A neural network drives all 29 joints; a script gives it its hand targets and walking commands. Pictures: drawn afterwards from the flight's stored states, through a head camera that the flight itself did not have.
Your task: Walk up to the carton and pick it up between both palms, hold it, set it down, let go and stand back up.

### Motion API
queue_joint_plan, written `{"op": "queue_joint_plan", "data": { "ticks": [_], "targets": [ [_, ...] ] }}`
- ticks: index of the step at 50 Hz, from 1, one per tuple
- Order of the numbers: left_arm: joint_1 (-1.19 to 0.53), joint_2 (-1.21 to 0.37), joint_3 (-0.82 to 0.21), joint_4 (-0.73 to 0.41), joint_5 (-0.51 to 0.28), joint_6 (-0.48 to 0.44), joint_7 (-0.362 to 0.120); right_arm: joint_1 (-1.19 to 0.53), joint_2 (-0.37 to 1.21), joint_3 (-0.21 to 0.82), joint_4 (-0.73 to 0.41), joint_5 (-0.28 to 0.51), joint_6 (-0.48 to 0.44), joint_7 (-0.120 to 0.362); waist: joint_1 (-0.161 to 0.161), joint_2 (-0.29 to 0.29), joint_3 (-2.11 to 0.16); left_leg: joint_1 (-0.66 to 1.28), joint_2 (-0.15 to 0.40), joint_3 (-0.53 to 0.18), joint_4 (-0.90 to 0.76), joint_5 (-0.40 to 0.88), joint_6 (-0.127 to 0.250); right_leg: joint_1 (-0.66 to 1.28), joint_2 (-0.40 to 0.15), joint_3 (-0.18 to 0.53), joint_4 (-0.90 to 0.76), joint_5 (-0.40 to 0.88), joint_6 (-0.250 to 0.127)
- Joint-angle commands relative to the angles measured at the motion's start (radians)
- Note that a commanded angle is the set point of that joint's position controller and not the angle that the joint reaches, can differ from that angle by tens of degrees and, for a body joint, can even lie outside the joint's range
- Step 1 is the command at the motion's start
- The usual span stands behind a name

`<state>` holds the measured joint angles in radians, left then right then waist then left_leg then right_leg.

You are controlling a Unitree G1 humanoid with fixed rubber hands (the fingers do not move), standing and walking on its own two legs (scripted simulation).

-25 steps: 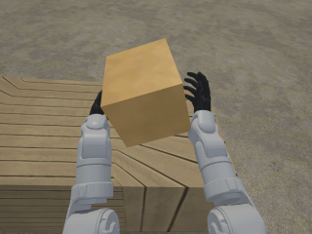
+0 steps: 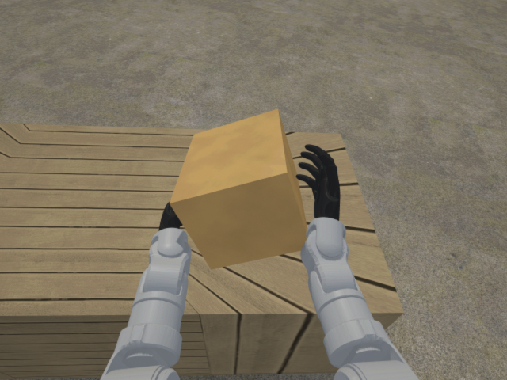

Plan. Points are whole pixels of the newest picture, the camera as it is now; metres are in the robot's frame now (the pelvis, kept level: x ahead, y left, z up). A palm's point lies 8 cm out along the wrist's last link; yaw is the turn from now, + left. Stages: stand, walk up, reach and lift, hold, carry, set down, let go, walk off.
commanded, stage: set down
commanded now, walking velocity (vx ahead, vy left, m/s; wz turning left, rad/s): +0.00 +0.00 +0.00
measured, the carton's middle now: (246, 185) +0.42 -0.02 +0.08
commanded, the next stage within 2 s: none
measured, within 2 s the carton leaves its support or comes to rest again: neither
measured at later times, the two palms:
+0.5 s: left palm (169, 243) +0.34 +0.12 +0.02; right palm (315, 217) +0.33 -0.12 +0.09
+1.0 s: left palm (180, 249) +0.36 +0.11 -0.03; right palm (311, 222) +0.36 -0.13 +0.04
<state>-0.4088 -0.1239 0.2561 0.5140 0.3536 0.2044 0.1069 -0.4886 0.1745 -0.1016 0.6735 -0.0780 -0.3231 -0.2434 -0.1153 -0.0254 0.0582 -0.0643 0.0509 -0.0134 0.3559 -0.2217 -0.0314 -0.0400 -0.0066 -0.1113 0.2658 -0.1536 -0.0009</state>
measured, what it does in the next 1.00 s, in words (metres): stands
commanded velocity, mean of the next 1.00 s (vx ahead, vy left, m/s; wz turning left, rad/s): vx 0.00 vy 0.00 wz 0.00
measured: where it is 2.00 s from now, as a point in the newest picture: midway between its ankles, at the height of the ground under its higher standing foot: outside the picture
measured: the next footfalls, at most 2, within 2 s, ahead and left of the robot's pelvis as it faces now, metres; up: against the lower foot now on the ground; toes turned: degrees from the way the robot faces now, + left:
none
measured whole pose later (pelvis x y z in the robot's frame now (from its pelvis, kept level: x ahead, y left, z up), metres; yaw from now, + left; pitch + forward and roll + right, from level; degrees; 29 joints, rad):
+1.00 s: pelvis +0.00 +0.00 +0.00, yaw -3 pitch +11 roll -1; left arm -0.54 -0.08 0.46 1.05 0.37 -0.21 0.14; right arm -0.64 0.26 -0.48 1.02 -0.42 -0.52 -0.21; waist -0.09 0.00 -0.07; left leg -0.35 0.05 0.04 0.35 -0.19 -0.03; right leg -0.36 -0.01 -0.06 0.30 -0.12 0.00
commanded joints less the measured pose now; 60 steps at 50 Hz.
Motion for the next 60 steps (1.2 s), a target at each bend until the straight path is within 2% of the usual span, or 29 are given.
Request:
{"op": "queue_joint_plan", "data": {
  "ticks": [1, 4, 8, 13, 17, 21, 25, 30, 34, 38, 45, 54, 55, 56, 57, 60],
  "targets": [
    [-0.753, -0.581, -0.478, -0.346, -0.009, -0.107, -0.203, -0.464, 0.543, 0.45, -0.058, -0.028, 0.054, 0.122, 0.043, 0.04, -0.422, 0.058, -0.076, 0.026, -0.048, 0.42, -0.004, 0.391, 0.006, 0.024, 0.072, 0.65, 0.068],
    [-0.725, -0.555, -0.441, -0.351, -0.001, -0.063, -0.231, -0.464, 0.49, 0.408, -0.052, -0.028, 0.051, 0.118, 0.038, 0.038, -0.378, 0.071, -0.074, 0.045, -0.061, 0.405, -0.005, 0.376, 0.009, 0.013, 0.054, 0.595, 0.061],
    [-0.782, -0.564, -0.45, -0.364, -0.01, -0.069, -0.238, -0.489, 0.466, 0.341, -0.046, -0.057, 0.014, 0.125, 0.003, 0.066, -0.416, 0.105, -0.066, 0.059, -0.043, 0.456, -0.032, 0.333, 0.022, -0.008, 0.04, 0.555, 0.049],
    [-0.907, -0.611, -0.474, -0.303, -0.025, -0.169, -0.194, -0.544, 0.48, 0.228, 0.032, -0.132, -0.05, 0.152, -0.027, 0.122, -0.543, 0.164, -0.046, 0.055, -0.011, 0.502, -0.073, 0.205, 0.04, -0.035, 0.024, 0.479, 0.033],
    [-0.982, -0.644, -0.452, -0.195, -0.022, -0.263, -0.156, -0.577, 0.508, 0.132, 0.147, -0.202, -0.084, 0.174, -0.034, 0.142, -0.585, 0.17, -0.036, 0.056, -0.013, 0.446, -0.086, 0.111, 0.044, -0.048, 0.015, 0.409, 0.03],
    [-1.037, -0.652, -0.381, -0.069, -0.004, -0.331, -0.149, -0.597, 0.549, 0.047, 0.263, -0.279, -0.086, 0.189, -0.024, 0.129, -0.567, 0.089, -0.044, 0.073, -0.048, 0.307, -0.069, 0.098, 0.035, -0.039, 0.015, 0.337, 0.034],
    [-1.063, -0.624, -0.276, 0.051, 0.028, -0.386, -0.155, -0.603, 0.584, -0.035, 0.347, -0.361, -0.08, 0.202, 0.002, 0.096, -0.532, -0.014, -0.053, 0.1, -0.091, 0.167, -0.039, 0.123, 0.023, -0.02, 0.023, 0.272, 0.038],
    [-1.072, -0.567, -0.163, 0.149, 0.059, -0.45, -0.155, -0.597, 0.611, -0.099, 0.405, -0.435, -0.082, 0.216, 0.041, 0.07, -0.543, -0.081, -0.055, 0.132, -0.109, 0.13, -0.015, 0.163, 0.014, 0.002, 0.042, 0.275, 0.043],
    [-1.081, -0.532, -0.12, 0.186, 0.069, -0.503, -0.146, -0.59, 0.628, -0.11, 0.424, -0.466, -0.096, 0.218, 0.059, 0.06, -0.602, -0.117, -0.054, 0.146, -0.098, 0.169, -0.01, 0.193, 0.013, 0.015, 0.068, 0.344, 0.046],
    [-1.096, -0.52, -0.121, 0.202, 0.064, -0.556, -0.132, -0.588, 0.65, -0.097, 0.433, -0.475, -0.12, 0.213, 0.062, 0.06, -0.695, -0.146, -0.051, 0.148, -0.07, 0.251, -0.015, 0.211, 0.016, 0.024, 0.098, 0.447, 0.046],
    [-1.089, -0.533, -0.166, 0.225, 0.055, -0.635, -0.119, -0.541, 0.684, -0.058, 0.476, -0.469, -0.17, 0.194, 0.033, 0.082, -0.823, -0.204, -0.052, 0.133, -0.01, 0.4, -0.036, 0.234, 0.019, 0.031, 0.147, 0.656, 0.042],
    [-1.036, -0.568, -0.202, 0.274, 0.064, -0.674, -0.121, -0.47, 0.702, -0.055, 0.569, -0.451, -0.223, 0.164, -0.013, 0.136, -0.832, -0.218, -0.064, 0.107, 0.046, 0.519, -0.065, 0.184, 0.03, 0.02, 0.157, 0.773, 0.026],
    [-1.033, -0.578, -0.322, 0.131, 0.011, -0.702, -0.1, -0.457, 0.721, 0.025, 0.519, -0.384, -0.247, 0.157, -0.005, 0.148, -0.957, -0.18, -0.04, 0.068, 0.099, 0.683, -0.087, 0.191, 0.04, 0.013, 0.193, 0.837, 0.027],
    [-1.059, -0.597, -0.376, 0.125, -0.003, -0.71, -0.085, -0.455, 0.714, 0.047, 0.549, -0.354, -0.252, 0.154, -0.019, 0.18, -0.954, -0.158, -0.035, 0.053, 0.121, 0.75, -0.102, 0.125, 0.046, 0.013, 0.183, 0.807, 0.012],
    [-1.063, -0.605, -0.393, 0.15, -0.009, -0.708, -0.078, -0.46, 0.699, 0.058, 0.566, -0.337, -0.249, 0.151, -0.026, 0.186, -0.929, -0.142, -0.032, 0.044, 0.134, 0.769, -0.106, 0.067, 0.051, 0.014, 0.165, 0.756, 0.0],
    [-1.049, -0.614, -0.406, 0.198, -0.005, -0.699, -0.085, -0.471, 0.675, 0.055, 0.558, -0.325, -0.246, 0.147, -0.037, 0.196, -0.891, -0.152, -0.034, 0.031, 0.144, 0.735, -0.104, 0.003, 0.049, 0.014, 0.148, 0.709, -0.012]
  ]
}}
